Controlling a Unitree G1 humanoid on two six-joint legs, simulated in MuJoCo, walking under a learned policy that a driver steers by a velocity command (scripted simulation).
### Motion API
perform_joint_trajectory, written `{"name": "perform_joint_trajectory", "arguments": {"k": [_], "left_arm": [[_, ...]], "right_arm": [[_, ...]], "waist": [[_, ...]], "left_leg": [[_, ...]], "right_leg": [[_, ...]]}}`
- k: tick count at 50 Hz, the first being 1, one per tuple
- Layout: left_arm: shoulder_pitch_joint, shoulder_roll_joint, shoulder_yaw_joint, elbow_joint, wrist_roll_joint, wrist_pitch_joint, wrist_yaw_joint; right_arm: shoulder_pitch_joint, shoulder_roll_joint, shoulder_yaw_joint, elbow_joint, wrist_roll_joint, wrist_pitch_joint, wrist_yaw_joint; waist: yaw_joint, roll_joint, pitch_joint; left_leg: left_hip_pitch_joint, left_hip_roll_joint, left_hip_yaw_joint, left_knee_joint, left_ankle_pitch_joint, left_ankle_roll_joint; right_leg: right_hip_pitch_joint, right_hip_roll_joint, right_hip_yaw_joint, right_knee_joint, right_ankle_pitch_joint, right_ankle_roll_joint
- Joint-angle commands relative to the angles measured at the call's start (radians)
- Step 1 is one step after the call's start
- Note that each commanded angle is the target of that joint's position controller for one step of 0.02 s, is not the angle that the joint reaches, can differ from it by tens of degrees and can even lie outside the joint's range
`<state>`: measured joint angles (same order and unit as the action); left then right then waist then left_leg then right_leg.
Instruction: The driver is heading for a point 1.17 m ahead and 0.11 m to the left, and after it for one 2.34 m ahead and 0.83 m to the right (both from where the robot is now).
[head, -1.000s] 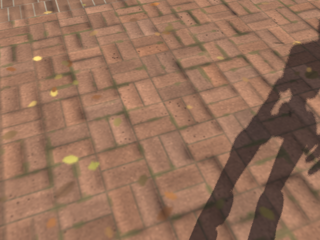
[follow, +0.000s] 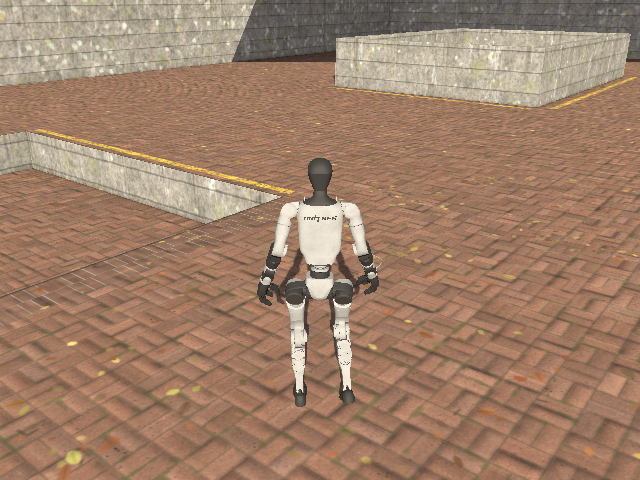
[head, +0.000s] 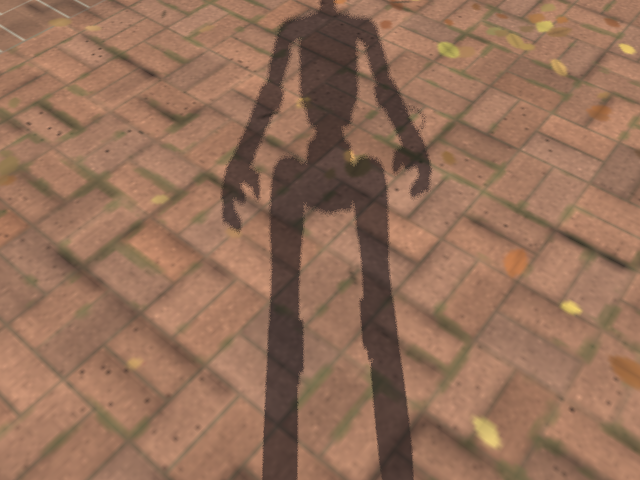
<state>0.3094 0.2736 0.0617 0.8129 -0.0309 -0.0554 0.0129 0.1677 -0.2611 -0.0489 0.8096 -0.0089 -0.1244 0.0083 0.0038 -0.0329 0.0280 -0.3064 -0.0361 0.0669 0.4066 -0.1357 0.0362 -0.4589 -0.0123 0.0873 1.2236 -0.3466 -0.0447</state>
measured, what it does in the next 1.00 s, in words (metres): walks ahead: right foot, then left foot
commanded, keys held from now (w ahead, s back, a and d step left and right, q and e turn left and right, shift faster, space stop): w+e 0.06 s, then w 0.20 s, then w+q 0.74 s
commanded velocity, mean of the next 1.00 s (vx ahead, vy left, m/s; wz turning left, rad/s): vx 0.50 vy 0.00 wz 0.13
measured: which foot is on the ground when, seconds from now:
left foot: down 0.00-0.38, up 0.40-0.90, down 0.92-1.00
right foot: up 0.00-0.34, down 0.36-0.90, up 0.92-1.00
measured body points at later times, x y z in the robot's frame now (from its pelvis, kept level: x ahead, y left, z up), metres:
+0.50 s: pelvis +0.26 -0.08 +0.00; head +0.29 -0.10 +0.45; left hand +0.42 +0.16 -0.10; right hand +0.30 -0.36 -0.14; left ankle +0.19 +0.09 -0.64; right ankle +0.30 -0.18 -0.74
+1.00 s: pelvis +0.53 -0.02 -0.02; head +0.57 -0.01 +0.43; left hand +0.54 +0.26 -0.15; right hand +0.75 -0.25 -0.12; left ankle +0.59 +0.06 -0.74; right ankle +0.38 -0.19 -0.63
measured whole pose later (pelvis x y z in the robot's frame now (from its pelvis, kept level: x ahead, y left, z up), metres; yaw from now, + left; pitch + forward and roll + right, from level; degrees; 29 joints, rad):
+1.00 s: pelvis +0.53 -0.02 -0.02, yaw +13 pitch +2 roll -1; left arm 0.27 0.27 0.06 0.83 -0.03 -0.10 0.01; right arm 0.14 -0.28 -0.08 0.74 0.02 -0.05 0.05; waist 0.01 0.00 0.06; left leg -0.47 -0.06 0.05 0.64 -0.21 0.12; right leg -0.26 -0.05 -0.03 1.20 -0.48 0.01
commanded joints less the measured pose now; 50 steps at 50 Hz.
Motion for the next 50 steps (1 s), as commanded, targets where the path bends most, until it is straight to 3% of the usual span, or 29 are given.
{"name": "perform_joint_trajectory", "arguments": {"k": [1, 4, 7, 10, 13, 15, 16, 17, 18, 19, 20, 21, 22, 23, 24, 26, 30, 35, 40, 41, 43, 44, 45, 46, 47, 48, 49, 50], "left_arm": [[0.032, 0.028, 0.012, -0.08, -0.004, 0.005, -0.006], [-0.04, 0.023, 0.007, -0.13, 0.009, 0.013, -0.005], [-0.103, 0.015, -0.003, -0.152, 0.012, -0.001, -0.017], [-0.225, 0.007, -0.016, -0.187, 0.016, -0.016, -0.038], [-0.308, 0.02, -0.018, -0.229, 0.008, -0.019, -0.053], [-0.315, 0.043, -0.011, -0.247, 0.011, -0.024, -0.057], [-0.258, 0.066, 0.002, -0.237, 0.013, -0.028, -0.056], [-0.12, 0.106, 0.027, -0.195, 0.018, -0.031, -0.051], [0.061, 0.178, 0.059, -0.148, 0.026, -0.029, -0.037], [0.185, 0.3, 0.084, -0.136, 0.05, -0.023, -0.021], [0.211, 0.248, 0.068, -0.136, 0.048, -0.026, -0.021], [0.149, 0.18, 0.045, -0.133, 0.044, -0.031, -0.027], [0.072, 0.136, 0.032, -0.136, 0.033, -0.034, -0.031], [0.0, 0.095, 0.022, -0.134, 0.03, -0.039, -0.036], [-0.047, 0.062, 0.014, -0.134, 0.031, -0.049, -0.039], [-0.075, 0.052, 0.019, -0.113, 0.041, -0.068, -0.039], [-0.041, 0.07, 0.031, -0.063, 0.052, -0.077, -0.016], [-0.008, 0.114, 0.044, -0.028, 0.043, -0.064, 0.006], [0.05, 0.141, 0.056, 0.012, 0.023, -0.034, 0.013], [0.045, 0.149, 0.058, 0.015, 0.019, -0.027, 0.013], [0.02, 0.182, 0.065, 0.009, 0.013, -0.015, 0.017], [0.004, 0.197, 0.068, 0.004, 0.01, -0.006, 0.02], [-0.019, 0.205, 0.067, -0.001, 0.003, 0.0, 0.021], [-0.015, 0.188, 0.058, -0.016, 0.013, -0.007, 0.024], [0.083, 0.015, 0.008, -0.068, 0.052, -0.034, 0.007], [-0.003, 0.074, 0.007, -0.091, 0.011, -0.083, -0.006], [-0.115, 0.121, 0.02, -0.122, -0.026, -0.103, -0.013], [-0.129, 0.113, 0.015, -0.126, -0.014, -0.111, -0.008]], "right_arm": [[0.026, -0.085, -0.024, -0.023, 0.001, -0.017, 0.004], [0.052, -0.124, -0.038, 0.003, 0.005, -0.021, 0.004], [0.079, -0.143, -0.04, 0.023, 0.007, -0.012, 0.005], [0.11, -0.164, -0.039, 0.037, 0.022, 0.002, 0.004], [0.172, -0.191, -0.042, 0.07, 0.037, 0.02, 0.005], [0.19, -0.199, -0.04, 0.087, 0.047, 0.037, 0.005], [0.176, -0.209, -0.04, 0.089, 0.048, 0.045, 0.004], [0.164, -0.203, -0.034, 0.091, 0.048, 0.051, 0.003], [0.162, -0.167, -0.018, 0.077, 0.035, 0.046, 0.0], [0.232, -0.049, 0.019, 0.038, 0.015, 0.028, 0.007], [0.249, -0.074, 0.015, 0.061, 0.035, 0.006, 0.009], [0.185, -0.149, -0.013, 0.043, 0.07, 0.004, 0.01], [0.131, -0.142, -0.013, 0.027, 0.067, 0.008, 0.007], [0.108, -0.129, -0.017, 0.028, 0.05, 0.018, 0.0], [0.124, -0.122, -0.025, 0.036, 0.042, 0.037, -0.004], [0.166, -0.077, -0.022, 0.051, 0.045, 0.067, -0.002], [0.095, -0.055, -0.027, 0.019, 0.04, 0.085, -0.005], [-0.057, -0.03, -0.015, -0.04, 0.026, 0.078, 0.024], [-0.184, -0.025, -0.007, -0.117, 0.029, 0.076, 0.055], [-0.188, -0.029, -0.009, -0.13, 0.031, 0.076, 0.061], [-0.142, -0.059, -0.025, -0.142, 0.034, 0.079, 0.064], [-0.058, -0.089, -0.042, -0.13, 0.039, 0.082, 0.062], [0.089, -0.139, -0.071, -0.097, 0.041, 0.082, 0.055], [0.246, -0.223, -0.11, -0.059, 0.038, 0.089, 0.033], [0.227, -0.338, -0.126, -0.061, 0.039, 0.085, 0.021], [0.267, -0.277, -0.103, -0.093, 0.026, 0.07, 0.026], [0.24, -0.209, -0.086, -0.084, 0.019, 0.058, 0.029], [0.173, -0.17, -0.075, -0.094, 0.029, 0.051, 0.029]], "waist": [[0.002, 0.103, -0.042], [-0.003, 0.071, -0.012], [-0.018, 0.064, -0.006], [-0.058, 0.065, 0.021], [-0.08, 0.087, 0.044], [-0.059, 0.107, 0.043], [-0.012, 0.121, 0.011], [0.066, 0.112, -0.067], [0.144, 0.082, -0.192], [0.131, -0.157, -0.349], [0.138, -0.182, -0.461], [0.124, -0.118, -0.305], [0.088, -0.095, -0.201], [0.052, -0.062, -0.137], [0.017, -0.085, -0.099], [-0.018, -0.076, -0.077], [-0.018, -0.037, -0.009], [0.027, -0.015, 0.049], [0.066, -0.006, 0.091], [0.058, -0.013, 0.085], [0.014, -0.049, 0.024], [-0.037, -0.066, -0.032], [-0.123, -0.053, -0.111], [-0.192, 0.022, -0.197], [-0.058, 0.308, -0.259], [-0.117, 0.203, -0.416], [-0.135, 0.142, -0.278], [-0.088, 0.07, -0.187]], "left_leg": [[0.153, 0.286, -0.25, -0.255, 0.057, 0.168], [0.156, 0.303, -0.169, -0.285, 0.155, 0.193], [0.186, 0.277, -0.083, -0.287, 0.209, 0.185], [0.191, 0.257, -0.02, -0.274, 0.193, 0.162], [0.273, 0.298, -0.035, -0.247, 0.169, 0.149], [0.32, 0.325, -0.062, -0.19, 0.25, 0.138], [0.321, 0.318, -0.058, -0.117, 0.378, 0.123], [0.285, 0.275, -0.022, 0.046, 0.516, 0.098], [0.124, 0.222, 0.01, 0.285, 0.436, 0.056], [-0.274, 0.072, 0.036, 0.704, -0.059, -0.017], [-0.38, 0.015, -0.166, 0.894, -0.442, -0.015], [-0.465, 0.065, -0.198, 0.949, -0.386, -0.005], [-0.467, 0.116, -0.168, 0.909, -0.298, -0.001], [-0.43, 0.151, -0.158, 0.853, -0.223, -0.006], [-0.372, 0.178, -0.164, 0.81, -0.162, -0.009], [-0.303, 0.18, -0.162, 0.797, -0.087, -0.017], [-0.405, 0.169, -0.197, 0.683, 0.05, -0.028], [-0.424, 0.152, -0.127, 0.41, 0.21, -0.017], [-0.466, 0.14, -0.045, 0.286, 0.109, 0.027], [-0.442, 0.126, -0.021, 0.271, 0.065, 0.042], [-0.308, 0.059, 0.047, 0.267, -0.033, 0.08], [-0.192, 0.013, 0.074, 0.266, -0.075, 0.104], [0.022, -0.035, 0.083, 0.197, -0.029, 0.139], [0.325, 0.015, -0.058, 0.154, 0.005, 0.186], [0.646, 0.287, -0.622, 0.077, -0.097, 0.367], [0.722, 0.376, -0.932, -0.105, -0.225, 0.427], [0.65, 0.353, -0.791, -0.13, -0.154, 0.362], [0.499, 0.31, -0.655, -0.12, -0.062, 0.322]], "right_leg": [[-0.176, -0.119, 0.03, -0.005, 0.062, 0.005], [-0.255, -0.134, 0.037, -0.103, 0.138, 0.016], [-0.252, -0.118, 0.022, -0.289, 0.278, 0.014], [-0.195, -0.094, -0.063, -0.479, 0.368, 0.01], [-0.188, -0.079, -0.093, -0.576, 0.302, -0.005], [-0.144, -0.055, -0.113, -0.632, 0.204, -0.03], [-0.043, -0.025, -0.132, -0.676, 0.192, -0.046], [0.159, 0.014, -0.158, -0.727, 0.231, -0.068], [0.456, -0.051, -0.084, -0.691, 0.274, -0.104], [0.835, -0.35, 0.356, -0.735, 0.185, -0.238], [0.844, -0.445, 0.638, -0.881, 0.171, -0.292], [0.729, -0.408, 0.473, -0.89, 0.181, -0.24], [0.594, -0.363, 0.313, -0.906, 0.224, -0.202], [0.475, -0.313, 0.207, -0.943, 0.248, -0.173], [0.386, -0.272, 0.118, -0.987, 0.265, -0.15], [0.305, -0.252, 0.026, -1.048, 0.326, -0.149], [0.326, -0.247, -0.112, -1.086, 0.418, -0.143], [0.388, -0.258, -0.221, -1.108, 0.396, -0.122], [0.539, -0.3, -0.279, -1.041, 0.478, -0.104], [0.557, -0.303, -0.294, -1.007, 0.558, -0.095], [0.57, -0.297, -0.321, -0.879, 0.903, -0.074], [0.562, -0.286, -0.333, -0.752, 1.055, -0.061], [0.497, -0.252, -0.354, -0.551, 1.077, -0.033], [0.272, -0.207, -0.35, -0.258, 0.819, 0.018], [-0.193, -0.003, -0.264, 0.117, -0.183, 0.085], [-0.309, 0.046, -0.005, 0.239, -0.256, 0.067], [-0.399, -0.006, 0.015, 0.22, -0.159, 0.038], [-0.372, -0.053, 0.012, 0.129, -0.066, 0.02]]}}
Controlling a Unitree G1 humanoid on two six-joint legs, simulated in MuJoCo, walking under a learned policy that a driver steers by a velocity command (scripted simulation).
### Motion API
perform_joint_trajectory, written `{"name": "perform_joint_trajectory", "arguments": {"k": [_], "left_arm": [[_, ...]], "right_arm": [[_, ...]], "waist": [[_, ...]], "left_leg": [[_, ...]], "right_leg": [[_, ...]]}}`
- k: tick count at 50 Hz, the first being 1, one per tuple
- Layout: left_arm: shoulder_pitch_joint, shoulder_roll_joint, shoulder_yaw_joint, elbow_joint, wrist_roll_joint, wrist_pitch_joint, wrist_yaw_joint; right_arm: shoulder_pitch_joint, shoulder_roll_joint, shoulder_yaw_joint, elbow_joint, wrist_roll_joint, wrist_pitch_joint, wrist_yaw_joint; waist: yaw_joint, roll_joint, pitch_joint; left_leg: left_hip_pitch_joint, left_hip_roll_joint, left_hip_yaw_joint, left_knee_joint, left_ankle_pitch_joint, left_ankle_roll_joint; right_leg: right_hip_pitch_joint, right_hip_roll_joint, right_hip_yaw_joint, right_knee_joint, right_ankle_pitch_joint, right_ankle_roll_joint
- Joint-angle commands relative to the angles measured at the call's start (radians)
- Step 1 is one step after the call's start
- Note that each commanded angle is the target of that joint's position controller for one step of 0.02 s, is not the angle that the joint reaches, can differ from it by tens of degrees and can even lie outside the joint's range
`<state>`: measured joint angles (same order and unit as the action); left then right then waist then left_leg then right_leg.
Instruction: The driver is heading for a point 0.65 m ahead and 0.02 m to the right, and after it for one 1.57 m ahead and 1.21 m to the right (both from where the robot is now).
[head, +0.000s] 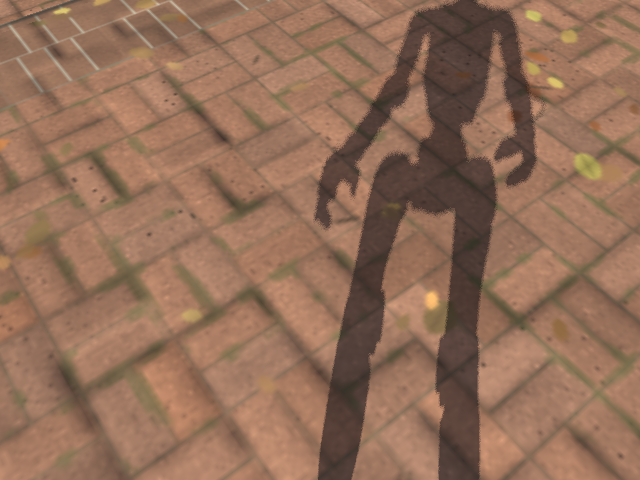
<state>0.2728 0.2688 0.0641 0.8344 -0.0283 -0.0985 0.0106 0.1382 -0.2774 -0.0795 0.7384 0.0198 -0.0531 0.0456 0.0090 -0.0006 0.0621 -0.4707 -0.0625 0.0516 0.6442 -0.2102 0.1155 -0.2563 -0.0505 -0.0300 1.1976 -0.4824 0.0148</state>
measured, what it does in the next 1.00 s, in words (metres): walks ahead: right foot, then left foot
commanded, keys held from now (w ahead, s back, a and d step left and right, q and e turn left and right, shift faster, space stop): w+q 0.22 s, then w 0.34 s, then w+e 0.44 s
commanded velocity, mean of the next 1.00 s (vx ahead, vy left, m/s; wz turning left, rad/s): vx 0.50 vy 0.00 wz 0.11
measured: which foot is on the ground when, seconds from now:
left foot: down 0.00-0.42, up 0.44-0.88, down 0.90-1.00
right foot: up 0.00-0.38, down 0.40-0.90, up 0.92-1.00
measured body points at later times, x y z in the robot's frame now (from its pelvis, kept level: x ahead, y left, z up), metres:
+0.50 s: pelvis +0.29 -0.03 +0.01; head +0.32 -0.02 +0.46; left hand +0.42 +0.26 -0.07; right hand +0.41 -0.29 -0.11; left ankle +0.12 +0.07 -0.64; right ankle +0.39 -0.11 -0.72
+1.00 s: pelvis +0.53 +0.06 +0.02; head +0.56 +0.08 +0.47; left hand +0.55 +0.35 -0.11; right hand +0.74 -0.17 -0.06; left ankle +0.57 +0.18 -0.72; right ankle +0.44 -0.09 -0.64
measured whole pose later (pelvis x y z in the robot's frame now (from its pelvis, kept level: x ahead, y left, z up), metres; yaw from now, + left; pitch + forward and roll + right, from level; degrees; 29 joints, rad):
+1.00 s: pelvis +0.53 +0.06 +0.02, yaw +4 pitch +2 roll +0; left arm 0.37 0.29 0.06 0.80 -0.03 -0.05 0.01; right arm 0.13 -0.24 -0.05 0.67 -0.01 -0.10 0.01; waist 0.04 -0.03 0.00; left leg -0.35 -0.01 0.02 0.50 -0.19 0.02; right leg -0.39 0.00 0.08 1.11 -0.43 -0.02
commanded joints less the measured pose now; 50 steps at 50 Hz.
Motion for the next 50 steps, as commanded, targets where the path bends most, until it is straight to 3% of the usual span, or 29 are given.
{"name": "perform_joint_trajectory", "arguments": {"k": [1, 2, 5, 7, 11, 13, 16, 18, 19, 20, 21, 22, 23, 24, 25, 26, 28, 30, 32, 35, 40, 42, 44, 45, 46, 47, 48, 49, 50], "left_arm": [[-0.089, 0.123, 0.019, -0.132, 0.014, -0.066, 0.004], [-0.064, 0.135, 0.028, -0.128, 0.028, -0.053, 0.005], [-0.061, 0.104, 0.027, -0.142, 0.043, -0.017, 0.004], [-0.132, 0.081, 0.017, -0.17, 0.048, -0.009, 0.006], [-0.283, 0.049, 0.0, -0.207, 0.038, -0.015, -0.008], [-0.324, 0.057, -0.001, -0.216, 0.027, -0.022, -0.021], [-0.352, 0.085, 0.006, -0.231, 0.027, -0.038, -0.039], [-0.319, 0.106, 0.015, -0.23, 0.025, -0.046, -0.042], [-0.256, 0.119, 0.024, -0.215, 0.027, -0.05, -0.039], [-0.149, 0.148, 0.039, -0.189, 0.035, -0.054, -0.034], [0.017, 0.2, 0.052, -0.171, 0.048, -0.054, -0.028], [0.138, 0.271, 0.076, -0.122, 0.051, -0.043, -0.034], [0.153, 0.183, 0.055, -0.112, 0.02, -0.038, -0.041], [0.092, 0.128, 0.038, -0.121, 0.014, -0.031, -0.037], [0.029, 0.114, 0.028, -0.134, 0.024, -0.021, -0.035], [-0.008, 0.095, 0.019, -0.132, 0.03, -0.017, -0.036], [-0.029, 0.078, 0.01, -0.128, 0.037, -0.02, -0.037], [-0.007, 0.097, 0.013, -0.111, 0.024, -0.023, -0.037], [0.009, 0.132, 0.023, -0.1, 0.016, -0.016, -0.027], [0.043, 0.156, 0.03, -0.082, 0.007, -0.001, -0.016], [0.128, 0.165, 0.033, -0.053, -0.003, 0.022, -0.009], [0.117, 0.177, 0.037, -0.055, -0.003, 0.032, -0.003], [0.099, 0.133, 0.023, -0.066, 0.006, 0.034, -0.001], [0.082, 0.066, 0.0, -0.098, 0.028, 0.029, -0.002], [0.202, 0.012, -0.017, -0.133, 0.002, 0.013, -0.001], [0.18, 0.11, 0.004, -0.11, -0.018, 0.013, 0.002], [0.099, 0.15, 0.018, -0.122, -0.016, 0.019, 0.0], [0.068, 0.138, 0.02, -0.123, -0.008, 0.026, 0.0], [0.045, 0.127, 0.022, -0.132, 0.001, 0.033, -0.002]], "right_arm": [[0.123, -0.116, -0.033, -0.041, 0.002, -0.021, -0.01], [0.081, -0.091, -0.023, -0.062, -0.009, -0.023, -0.014], [0.088, -0.116, -0.028, -0.07, -0.007, -0.028, -0.027], [0.123, -0.145, -0.035, -0.062, -0.003, -0.027, -0.042], [0.181, -0.147, -0.035, -0.051, 0.006, -0.012, -0.057], [0.214, -0.144, -0.032, -0.038, 0.006, -0.009, -0.058], [0.255, -0.13, -0.026, -0.017, 0.004, -0.005, -0.06], [0.246, -0.14, -0.03, -0.015, -0.001, 0.0, -0.062], [0.226, -0.14, -0.029, -0.02, -0.002, 0.002, -0.062], [0.209, -0.117, -0.021, -0.029, -0.005, 0.002, -0.059], [0.194, -0.083, -0.003, -0.054, -0.02, 0.0, -0.057], [0.356, -0.017, 0.017, -0.05, 0.007, -0.013, -0.056], [0.345, -0.082, 0.013, -0.035, 0.016, -0.021, -0.055], [0.225, -0.139, -0.002, -0.053, 0.019, -0.023, -0.052], [0.148, -0.13, 0.002, -0.074, 0.007, -0.025, -0.052], [0.105, -0.117, 0.001, -0.087, -0.011, -0.028, -0.05], [0.132, -0.087, 0.001, -0.083, -0.011, -0.024, -0.045], [0.126, -0.056, 0.009, -0.09, -0.019, -0.021, -0.047], [0.057, -0.036, 0.02, -0.116, -0.026, -0.027, -0.049], [-0.042, -0.018, 0.03, -0.13, -0.021, -0.038, -0.042], [-0.159, -0.054, 0.019, -0.162, -0.004, -0.058, -0.024], [-0.126, -0.081, 0.006, -0.158, -0.002, -0.068, -0.022], [0.043, -0.134, -0.022, -0.117, -0.015, -0.073, -0.034], [0.218, -0.206, -0.042, -0.099, -0.03, -0.071, -0.047], [0.27, -0.267, -0.055, -0.075, -0.038, -0.054, -0.041], [0.257, -0.176, -0.037, -0.075, -0.027, -0.052, -0.039], [0.214, -0.121, -0.019, -0.077, -0.02, -0.051, -0.04], [0.153, -0.094, -0.008, -0.078, -0.024, -0.051, -0.037], [0.108, -0.068, -0.001, -0.073, -0.027, -0.05, -0.034]], "waist": [[-0.046, -0.003, -0.164], [-0.009, 0.01, -0.148], [0.017, 0.008, -0.116], [0.0, 0.017, -0.087], [-0.063, 0.076, -0.071], [-0.088, 0.095, -0.072], [-0.098, 0.101, -0.064], [-0.073, 0.129, -0.063], [-0.034, 0.138, -0.083], [0.018, 0.125, -0.154], [0.092, 0.043, -0.298], [0.049, -0.275, -0.426], [0.07, -0.249, -0.38], [0.086, -0.136, -0.222], [0.064, -0.051, -0.147], [0.04, -0.024, -0.082], [-0.002, -0.076, -0.081], [-0.01, -0.089, -0.081], [0.0, -0.074, -0.069], [0.032, -0.073, -0.059], [0.063, -0.091, -0.05], [0.026, -0.107, -0.061], [-0.064, -0.089, -0.152], [-0.138, 0.042, -0.298], [-0.08, 0.343, -0.392], [-0.1, 0.236, -0.319], [-0.105, 0.155, -0.204], [-0.075, 0.099, -0.15], [-0.051, 0.102, -0.101]], "left_leg": [[0.512, 0.293, -0.532, -0.359, 0.118, 0.212], [0.413, 0.264, -0.469, -0.378, 0.201, 0.201], [0.283, 0.226, -0.382, -0.417, 0.342, 0.201], [0.243, 0.196, -0.329, -0.423, 0.377, 0.184], [0.216, 0.133, -0.286, -0.39, 0.259, 0.115], [0.246, 0.157, -0.311, -0.379, 0.202, 0.106], [0.36, 0.212, -0.379, -0.312, 0.189, 0.098], [0.414, 0.239, -0.414, -0.267, 0.263, 0.084], [0.422, 0.223, -0.405, -0.212, 0.375, 0.069], [0.399, 0.171, -0.368, -0.084, 0.488, 0.044], [0.267, 0.112, -0.304, 0.178, 0.358, 0.007], [-0.118, -0.043, -0.206, 0.537, -0.153, -0.075], [-0.273, -0.014, -0.259, 0.66, -0.354, -0.077], [-0.33, 0.033, -0.252, 0.7, -0.273, -0.075], [-0.308, 0.079, -0.203, 0.668, -0.194, -0.075], [-0.289, 0.113, -0.179, 0.597, -0.143, -0.079], [-0.198, 0.153, -0.158, 0.507, -0.094, -0.086], [-0.179, 0.159, -0.125, 0.418, -0.089, -0.103], [-0.182, 0.158, -0.106, 0.277, -0.027, -0.124], [-0.105, 0.125, -0.093, 0.054, 0.147, -0.142], [-0.009, 0.077, -0.103, -0.119, 0.201, -0.14], [0.079, 0.072, -0.104, -0.175, 0.161, -0.117], [0.357, 0.111, -0.118, -0.211, 0.141, -0.066], [0.617, 0.308, -0.303, -0.193, 0.128, 0.0], [0.836, 0.506, -0.706, -0.282, -0.06, 0.146], [0.776, 0.485, -0.757, -0.332, -0.232, 0.148], [0.667, 0.446, -0.599, -0.344, -0.204, 0.109], [0.557, 0.398, -0.484, -0.369, -0.103, 0.085], [0.474, 0.362, -0.401, -0.399, -0.022, 0.077]], "right_leg": [[-0.5, -0.049, 0.125, 0.07, 0.119, -0.035], [-0.422, -0.072, 0.132, 0.018, 0.153, -0.029], [-0.364, -0.071, 0.103, -0.11, 0.204, 0.011], [-0.38, -0.051, 0.083, -0.239, 0.304, 0.037], [-0.306, 0.019, 0.067, -0.553, 0.547, 0.042], [-0.277, 0.033, 0.063, -0.624, 0.599, 0.037], [-0.291, 0.033, 0.079, -0.691, 0.546, 0.0], [-0.258, 0.038, 0.069, -0.714, 0.454, -0.034], [-0.175, 0.056, 0.045, -0.75, 0.44, -0.058], [-0.009, 0.043, 0.05, -0.76, 0.466, -0.095], [0.258, -0.105, 0.205, -0.724, 0.492, -0.168], [0.619, -0.312, 0.646, -0.788, 0.294, -0.344], [0.617, -0.343, 0.813, -0.886, 0.07, -0.341], [0.488, -0.307, 0.674, -0.904, 0.035, -0.292], [0.354, -0.264, 0.551, -0.919, 0.121, -0.263], [0.244, -0.223, 0.47, -0.949, 0.225, -0.256], [0.148, -0.168, 0.37, -0.989, 0.353, -0.243], [0.109, -0.15, 0.322, -1.011, 0.459, -0.263], [0.092, -0.142, 0.284, -1.03, 0.515, -0.271], [0.061, -0.105, 0.221, -1.025, 0.507, -0.241], [0.102, -0.134, 0.286, -0.954, 0.432, -0.216], [0.113, -0.145, 0.327, -0.898, 0.404, -0.192], [0.033, -0.066, 0.286, -0.706, 0.457, -0.139], [-0.127, 0.011, 0.204, -0.397, 0.267, -0.095], [-0.45, 0.1, 0.115, -0.107, -0.114, -0.053], [-0.556, 0.04, 0.173, 0.035, -0.084, -0.044], [-0.581, 0.008, 0.169, 0.066, 0.009, -0.043], [-0.542, -0.023, 0.152, 0.052, 0.085, -0.036], [-0.522, -0.045, 0.149, 0.015, 0.134, -0.029]]}}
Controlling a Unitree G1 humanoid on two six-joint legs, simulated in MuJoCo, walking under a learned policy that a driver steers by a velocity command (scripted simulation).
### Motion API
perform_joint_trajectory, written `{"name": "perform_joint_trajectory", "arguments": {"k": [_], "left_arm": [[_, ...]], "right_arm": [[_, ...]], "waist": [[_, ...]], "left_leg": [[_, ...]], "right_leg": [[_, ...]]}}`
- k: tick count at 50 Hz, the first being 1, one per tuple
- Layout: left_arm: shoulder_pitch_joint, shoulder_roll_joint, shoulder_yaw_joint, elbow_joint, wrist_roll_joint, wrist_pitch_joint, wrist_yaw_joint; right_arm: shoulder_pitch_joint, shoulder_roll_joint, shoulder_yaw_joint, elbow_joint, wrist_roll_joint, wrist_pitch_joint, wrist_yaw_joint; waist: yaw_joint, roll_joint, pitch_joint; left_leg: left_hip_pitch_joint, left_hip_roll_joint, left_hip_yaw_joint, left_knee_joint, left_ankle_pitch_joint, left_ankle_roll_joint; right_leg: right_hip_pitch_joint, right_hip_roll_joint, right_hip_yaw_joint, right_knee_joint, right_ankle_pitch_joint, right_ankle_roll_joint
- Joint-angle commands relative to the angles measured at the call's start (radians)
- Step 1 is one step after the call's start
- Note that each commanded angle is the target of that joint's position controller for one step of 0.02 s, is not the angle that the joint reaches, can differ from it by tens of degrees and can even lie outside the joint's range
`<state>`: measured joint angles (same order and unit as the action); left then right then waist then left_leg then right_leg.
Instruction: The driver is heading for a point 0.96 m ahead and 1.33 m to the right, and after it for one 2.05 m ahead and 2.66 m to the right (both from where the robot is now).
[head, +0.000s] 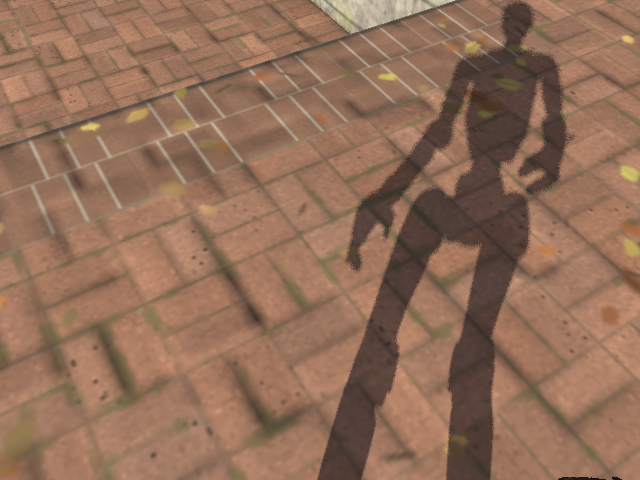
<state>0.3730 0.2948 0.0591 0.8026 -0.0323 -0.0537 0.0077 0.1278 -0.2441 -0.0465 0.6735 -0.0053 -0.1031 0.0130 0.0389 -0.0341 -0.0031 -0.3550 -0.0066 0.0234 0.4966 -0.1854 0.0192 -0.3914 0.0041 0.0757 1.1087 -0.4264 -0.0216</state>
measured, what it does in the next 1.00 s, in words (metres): walks ahead, turning right: right foot, then left foot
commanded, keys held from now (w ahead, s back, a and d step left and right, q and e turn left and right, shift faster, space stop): w+e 1.00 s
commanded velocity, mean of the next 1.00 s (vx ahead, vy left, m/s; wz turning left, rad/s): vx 0.50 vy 0.00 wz -0.57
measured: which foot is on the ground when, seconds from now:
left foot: down 0.00-0.40, up 0.42-0.86, down 0.88-1.00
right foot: up 0.00-0.38, down 0.40-0.90, up 0.92-1.00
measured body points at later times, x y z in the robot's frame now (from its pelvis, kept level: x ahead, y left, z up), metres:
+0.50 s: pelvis +0.24 -0.08 -0.01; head +0.29 -0.11 +0.43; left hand +0.49 +0.12 -0.10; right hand +0.24 -0.38 -0.13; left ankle +0.15 +0.10 -0.64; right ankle +0.29 -0.17 -0.73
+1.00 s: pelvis +0.52 -0.14 +0.00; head +0.54 -0.15 +0.45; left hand +0.74 +0.05 -0.12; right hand +0.51 -0.46 -0.08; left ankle +0.62 -0.08 -0.73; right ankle +0.36 -0.19 -0.65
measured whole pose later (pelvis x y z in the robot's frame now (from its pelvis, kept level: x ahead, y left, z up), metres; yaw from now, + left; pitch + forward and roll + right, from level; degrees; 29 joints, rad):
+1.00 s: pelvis +0.52 -0.14 +0.00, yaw -36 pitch +1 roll +1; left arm 0.35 0.30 0.06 0.70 -0.03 -0.02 0.01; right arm 0.14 -0.27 -0.05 0.70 -0.01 -0.10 0.02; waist 0.02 -0.04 0.01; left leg -0.35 -0.03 0.02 0.51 -0.18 0.02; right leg -0.40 0.04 0.11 1.16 -0.43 -0.02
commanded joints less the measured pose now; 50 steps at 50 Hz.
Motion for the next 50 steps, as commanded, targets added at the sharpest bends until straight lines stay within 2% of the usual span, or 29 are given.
{"name": "perform_joint_trajectory", "arguments": {"k": [1, 3, 5, 10, 15, 17, 18, 19, 20, 21, 22, 23, 24, 25, 26, 27, 30, 35, 38, 40, 42, 43, 44, 45, 46, 47, 48, 49, 50], "left_arm": [[-0.055, 0.084, 0.028, -0.104, 0.004, -0.001, -0.004], [-0.064, 0.049, 0.023, -0.117, 0.003, 0.015, -0.01], [-0.098, 0.039, 0.02, -0.14, 0.009, 0.022, -0.012], [-0.234, 0.019, 0.006, -0.184, 0.011, 0.016, -0.039], [-0.363, 0.034, 0.006, -0.25, 0.009, 0.017, -0.065], [-0.345, 0.06, 0.019, -0.264, 0.013, 0.021, -0.07], [-0.287, 0.084, 0.033, -0.256, 0.016, 0.025, -0.068], [-0.144, 0.123, 0.059, -0.22, 0.013, 0.027, -0.063], [0.036, 0.195, 0.095, -0.171, 0.011, 0.035, -0.046], [0.038, 0.324, 0.115, -0.17, 0.0, 0.034, -0.03], [0.068, 0.284, 0.095, -0.211, 0.008, 0.015, -0.036], [0.044, 0.212, 0.075, -0.196, 0.017, 0.001, -0.042], [-0.002, 0.181, 0.065, -0.195, 0.013, -0.006, -0.041], [-0.079, 0.148, 0.054, -0.206, 0.015, -0.007, -0.038], [-0.13, 0.12, 0.043, -0.223, 0.026, -0.008, -0.035], [-0.152, 0.116, 0.041, -0.233, 0.032, -0.008, -0.032], [-0.137, 0.137, 0.047, -0.214, 0.025, -0.015, -0.017], [-0.064, 0.157, 0.053, -0.175, 0.012, -0.004, 0.005], [-0.015, 0.162, 0.056, -0.15, 0.005, 0.002, 0.006], [-0.004, 0.152, 0.054, -0.142, 0.004, 0.008, 0.009], [-0.019, 0.151, 0.056, -0.143, 0.007, 0.015, 0.011], [-0.031, 0.129, 0.049, -0.147, 0.008, 0.018, 0.01], [-0.039, 0.08, 0.031, -0.159, 0.015, 0.015, 0.007], [0.036, 0.02, 0.012, -0.182, 0.01, 0.009, 0.007], [0.094, 0.049, 0.008, -0.198, -0.006, 0.003, 0.01], [0.043, 0.139, 0.03, -0.179, -0.011, 0.006, 0.01], [-0.042, 0.159, 0.037, -0.191, -0.001, 0.013, 0.009], [-0.081, 0.147, 0.038, -0.201, 0.009, 0.016, 0.007], [-0.095, 0.132, 0.041, -0.206, 0.013, 0.02, 0.003]], "right_arm": [[0.092, -0.092, -0.031, -0.002, -0.007, -0.003, -0.001], [0.081, -0.102, -0.039, 0.014, -0.005, -0.013, -0.002], [0.088, -0.128, -0.05, 0.033, -0.004, -0.019, -0.006], [0.113, -0.177, -0.062, 0.071, 0.0, -0.008, -0.019], [0.171, -0.225, -0.077, 0.109, 0.025, 0.017, -0.021], [0.168, -0.253, -0.085, 0.113, 0.032, 0.03, -0.024], [0.164, -0.269, -0.089, 0.112, 0.037, 0.037, -0.027], [0.152, -0.268, -0.087, 0.109, 0.041, 0.046, -0.031], [0.169, -0.235, -0.072, 0.1, 0.026, 0.043, -0.036], [0.245, -0.088, -0.025, 0.041, -0.024, 0.025, -0.026], [0.19, -0.131, -0.02, 0.021, 0.005, -0.016, -0.013], [0.083, -0.198, -0.039, -0.006, 0.047, -0.035, -0.004], [0.059, -0.184, -0.03, -0.013, 0.043, -0.046, -0.006], [0.06, -0.182, -0.032, 0.001, 0.016, -0.046, -0.015], [0.076, -0.194, -0.04, 0.007, 0.001, -0.036, -0.017], [0.089, -0.193, -0.043, 0.009, -0.003, -0.023, -0.015], [0.066, -0.149, -0.032, 0.002, -0.014, 0.002, -0.017], [-0.125, -0.102, -0.009, -0.041, -0.005, -0.001, -0.004], [-0.189, -0.123, -0.014, -0.064, 0.01, -0.011, 0.008], [-0.189, -0.149, -0.025, -0.069, 0.012, -0.019, 0.014], [-0.136, -0.167, -0.038, -0.06, 0.015, -0.027, 0.014], [-0.06, -0.178, -0.048, -0.041, 0.012, -0.031, 0.009], [0.054, -0.213, -0.063, -0.027, -0.003, -0.036, 0.002], [0.191, -0.294, -0.083, -0.014, -0.023, -0.034, -0.007], [0.247, -0.287, -0.087, 0.019, -0.005, -0.02, 0.004], [0.199, -0.202, -0.064, 0.001, 0.008, -0.014, 0.003], [0.157, -0.165, -0.053, -0.006, 0.006, -0.004, -0.002], [0.113, -0.145, -0.044, -0.004, 0.0, 0.001, -0.003], [0.087, -0.123, -0.036, 0.002, -0.005, 0.002, -0.006]], "waist": [[-0.057, 0.153, -0.009], [-0.04, 0.147, 0.006], [-0.036, 0.116, 0.018], [-0.078, 0.091, 0.045], [-0.11, 0.09, 0.084], [-0.08, 0.114, 0.054], [-0.041, 0.13, 0.008], [0.043, 0.115, -0.065], [0.12, 0.059, -0.16], [0.02, -0.238, -0.213], [0.067, -0.18, -0.41], [0.092, -0.09, -0.284], [0.057, -0.046, -0.182], [0.009, 0.014, -0.117], [-0.031, 0.002, -0.09], [-0.053, -0.01, -0.078], [-0.062, 0.004, -0.044], [0.01, -0.035, 0.003], [0.034, -0.048, 0.012], [0.025, -0.062, 0.008], [-0.008, -0.096, -0.002], [-0.049, -0.097, -0.03], [-0.105, -0.063, -0.126], [-0.117, 0.132, -0.279], [-0.1, 0.367, -0.328], [-0.116, 0.231, -0.193], [-0.119, 0.155, -0.095], [-0.099, 0.115, -0.029], [-0.078, 0.126, 0.004]], "left_leg": [[0.29, 0.281, -0.297, -0.283, 0.013, 0.163], [0.234, 0.27, -0.203, -0.324, 0.121, 0.169], [0.231, 0.277, -0.133, -0.342, 0.209, 0.18], [0.26, 0.256, 0.033, -0.348, 0.259, 0.151], [0.379, 0.298, 0.102, -0.305, 0.296, 0.116], [0.419, 0.301, 0.138, -0.203, 0.557, 0.095], [0.424, 0.294, 0.16, -0.095, 0.732, 0.083], [0.38, 0.262, 0.195, 0.097, 0.82, 0.058], [0.181, 0.223, 0.204, 0.368, 0.658, 0.016], [-0.285, 0.052, 0.174, 0.748, -0.261, -0.053], [-0.417, -0.022, -0.087, 0.914, -0.426, -0.052], [-0.511, 0.032, -0.122, 0.915, -0.328, -0.031], [-0.496, 0.072, -0.111, 0.835, -0.242, -0.014], [-0.427, 0.108, -0.111, 0.747, -0.186, -0.017], [-0.347, 0.129, -0.118, 0.686, -0.15, -0.021], [-0.297, 0.132, -0.116, 0.655, -0.132, -0.029], [-0.266, 0.112, -0.086, 0.523, -0.061, -0.069], [-0.193, 0.041, -0.076, 0.155, 0.245, -0.087], [-0.153, 0.016, -0.094, 0.06, 0.262, -0.076], [-0.131, 0.008, -0.111, 0.011, 0.203, -0.058], [-0.055, 0.002, -0.103, -0.017, 0.118, -0.029], [0.054, 0.0, -0.085, -0.06, 0.118, -0.005], [0.26, 0.087, -0.15, -0.045, 0.107, 0.044], [0.619, 0.308, -0.451, -0.061, 0.01, 0.163], [0.723, 0.44, -0.812, -0.165, -0.26, 0.25], [0.616, 0.411, -0.747, -0.203, -0.391, 0.217], [0.497, 0.37, -0.594, -0.209, -0.321, 0.178], [0.382, 0.325, -0.478, -0.233, -0.204, 0.163], [0.309, 0.291, -0.393, -0.257, -0.117, 0.152]], "right_leg": [[-0.344, -0.12, 0.043, 0.079, 0.111, 0.011], [-0.317, -0.129, 0.028, 0.054, 0.157, 0.022], [-0.342, -0.134, 0.031, -0.004, 0.215, 0.036], [-0.307, -0.122, -0.022, -0.278, 0.439, 0.026], [-0.291, -0.097, -0.09, -0.432, 0.373, -0.024], [-0.209, -0.048, -0.142, -0.458, 0.27, -0.063], [-0.112, -0.005, -0.176, -0.465, 0.223, -0.086], [0.082, 0.048, -0.201, -0.527, 0.263, -0.119], [0.392, 0.032, -0.114, -0.545, 0.306, -0.163], [0.722, -0.243, 0.412, -0.608, 0.232, -0.321], [0.816, -0.355, 0.793, -0.788, 0.061, -0.423], [0.753, -0.324, 0.657, -0.813, 0.098, -0.359], [0.611, -0.281, 0.525, -0.807, 0.166, -0.322], [0.46, -0.24, 0.426, -0.809, 0.268, -0.29], [0.349, -0.21, 0.36, -0.827, 0.372, -0.278], [0.283, -0.195, 0.336, -0.85, 0.414, -0.279], [0.169, -0.161, 0.25, -0.878, 0.521, -0.285], [0.116, -0.091, 0.187, -0.866, 0.385, -0.214], [0.156, -0.116, 0.252, -0.825, 0.318, -0.201], [0.214, -0.135, 0.314, -0.77, 0.295, -0.188], [0.24, -0.139, 0.358, -0.709, 0.319, -0.17], [0.227, -0.107, 0.349, -0.647, 0.347, -0.148], [0.164, -0.056, 0.298, -0.472, 0.346, -0.113], [-0.108, 0.063, 0.161, -0.142, 0.117, -0.039], [-0.343, 0.072, 0.105, 0.088, -0.18, -0.009], [-0.419, 0.01, 0.124, 0.182, -0.107, 0.002], [-0.421, -0.023, 0.085, 0.199, -0.027, 0.008], [-0.393, -0.051, 0.069, 0.163, 0.033, 0.012], [-0.362, -0.079, 0.067, 0.121, 0.075, 0.011]]}}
